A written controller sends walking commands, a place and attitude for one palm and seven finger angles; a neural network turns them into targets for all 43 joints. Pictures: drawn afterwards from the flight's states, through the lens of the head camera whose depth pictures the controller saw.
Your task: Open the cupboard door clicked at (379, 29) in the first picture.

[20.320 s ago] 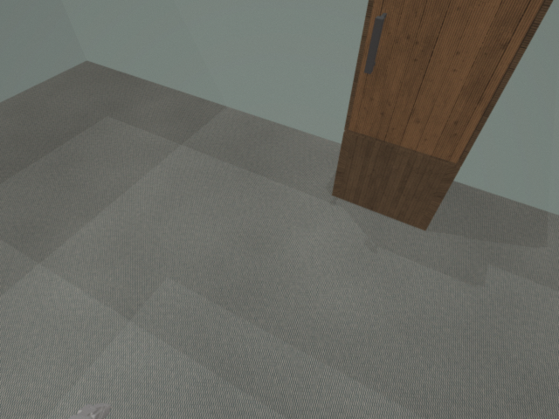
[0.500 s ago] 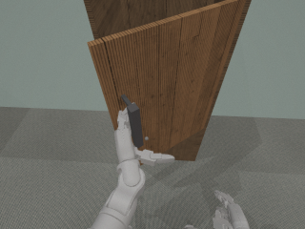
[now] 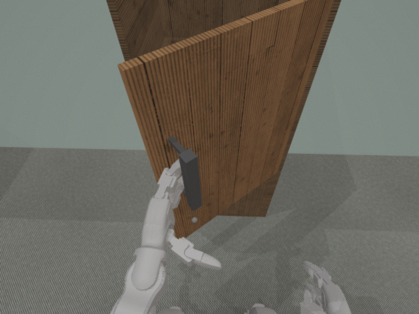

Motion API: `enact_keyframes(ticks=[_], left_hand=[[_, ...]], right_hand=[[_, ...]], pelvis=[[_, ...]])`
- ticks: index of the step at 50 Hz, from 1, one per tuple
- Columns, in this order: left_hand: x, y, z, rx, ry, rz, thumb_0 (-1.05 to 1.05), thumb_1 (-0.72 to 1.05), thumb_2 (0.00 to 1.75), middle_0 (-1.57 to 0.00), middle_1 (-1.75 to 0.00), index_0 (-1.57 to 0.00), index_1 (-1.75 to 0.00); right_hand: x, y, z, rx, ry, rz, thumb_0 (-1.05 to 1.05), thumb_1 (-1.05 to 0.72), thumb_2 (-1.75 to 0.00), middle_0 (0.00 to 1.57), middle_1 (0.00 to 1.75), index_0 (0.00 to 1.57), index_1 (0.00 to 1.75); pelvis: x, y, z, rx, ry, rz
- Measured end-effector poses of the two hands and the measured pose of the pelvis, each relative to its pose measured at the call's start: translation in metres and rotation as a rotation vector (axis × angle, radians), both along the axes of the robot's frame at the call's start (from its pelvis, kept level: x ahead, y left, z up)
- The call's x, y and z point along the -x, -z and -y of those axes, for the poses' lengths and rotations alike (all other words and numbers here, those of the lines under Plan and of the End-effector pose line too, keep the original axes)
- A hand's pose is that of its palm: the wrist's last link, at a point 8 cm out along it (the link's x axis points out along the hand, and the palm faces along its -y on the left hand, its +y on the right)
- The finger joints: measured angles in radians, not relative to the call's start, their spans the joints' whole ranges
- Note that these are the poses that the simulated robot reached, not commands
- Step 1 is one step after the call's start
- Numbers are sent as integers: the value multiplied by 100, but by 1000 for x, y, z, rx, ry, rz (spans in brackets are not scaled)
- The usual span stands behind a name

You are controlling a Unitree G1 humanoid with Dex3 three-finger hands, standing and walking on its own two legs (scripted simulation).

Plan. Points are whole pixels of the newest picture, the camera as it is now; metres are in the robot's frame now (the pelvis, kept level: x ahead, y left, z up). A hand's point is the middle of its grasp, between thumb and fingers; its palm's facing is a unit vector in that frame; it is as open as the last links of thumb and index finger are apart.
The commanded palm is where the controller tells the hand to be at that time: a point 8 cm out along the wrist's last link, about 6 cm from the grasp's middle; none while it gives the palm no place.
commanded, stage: slide the hand sideways off the handle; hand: left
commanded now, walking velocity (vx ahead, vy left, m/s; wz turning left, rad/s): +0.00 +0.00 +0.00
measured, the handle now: (185, 175) +0.36 +0.07 +0.07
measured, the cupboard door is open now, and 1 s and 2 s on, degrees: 40 40 40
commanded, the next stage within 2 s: draw the hand back to the body in 0.66 s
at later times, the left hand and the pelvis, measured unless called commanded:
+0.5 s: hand (158, 246) +0.22 +0.10 +0.07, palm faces -0.02 -1.00 -0.04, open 16.3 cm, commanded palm +0.19 +0.15 +0.07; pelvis +0.01 -0.01 -0.01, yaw +1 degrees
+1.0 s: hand (122, 248) +0.21 +0.14 +0.09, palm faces -0.02 -1.00 -0.07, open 16.3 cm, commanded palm +0.18 +0.20 +0.10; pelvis +0.01 +0.01 -0.01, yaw +1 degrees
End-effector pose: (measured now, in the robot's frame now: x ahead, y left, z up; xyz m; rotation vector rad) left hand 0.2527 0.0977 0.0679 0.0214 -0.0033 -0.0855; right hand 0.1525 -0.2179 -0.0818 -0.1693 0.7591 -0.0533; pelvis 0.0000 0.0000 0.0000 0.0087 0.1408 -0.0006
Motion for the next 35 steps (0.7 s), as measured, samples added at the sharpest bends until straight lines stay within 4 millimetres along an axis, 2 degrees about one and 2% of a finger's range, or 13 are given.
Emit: enact_keyframes(ticks=[17,27,35], left_hand=[[32,-2,-33,-13,-51,-22,-1,-50,30,-15,-30,-15,-30],[54,-3,-56,-25,-61,-19,-1,-50,30,-15,-30,-15,-30],[63,1,-71,-32,-60,-27,-1,-50,30,-15,-30,-15,-30]], right_hand=[[-34,-4,0,0,-39,82,1,-90,-90,20,30,20,30],[-35,-3,8,20,-33,113,1,-90,-90,20,30,20,30],[-28,1,11,33,-12,117,1,-90,-90,20,30,20,30]], pelvis=[[-11,5,7,1,-15,-18],[-11,11,10,9,-24,-27],[-7,16,8,15,-22,-31]])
